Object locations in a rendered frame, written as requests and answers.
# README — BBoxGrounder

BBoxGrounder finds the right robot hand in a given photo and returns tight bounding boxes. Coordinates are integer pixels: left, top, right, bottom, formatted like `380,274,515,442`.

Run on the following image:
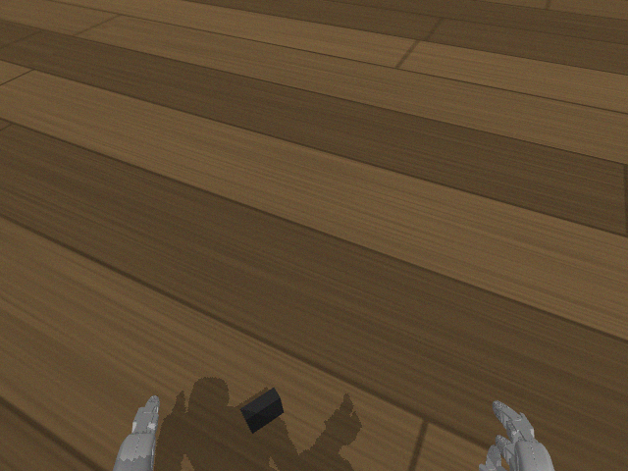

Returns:
479,400,554,471

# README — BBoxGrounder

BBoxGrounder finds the left robot hand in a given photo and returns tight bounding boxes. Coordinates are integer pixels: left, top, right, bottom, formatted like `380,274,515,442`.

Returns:
113,395,160,471

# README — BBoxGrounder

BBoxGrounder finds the carton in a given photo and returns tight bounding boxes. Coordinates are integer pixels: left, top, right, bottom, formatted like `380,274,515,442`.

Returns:
240,388,284,434

